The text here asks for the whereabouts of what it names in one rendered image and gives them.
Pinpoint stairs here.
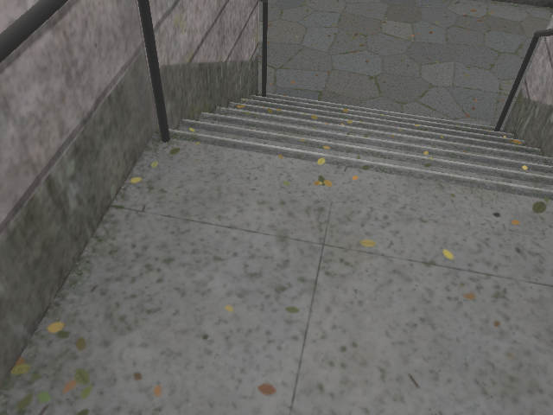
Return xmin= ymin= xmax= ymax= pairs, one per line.
xmin=176 ymin=92 xmax=553 ymax=190

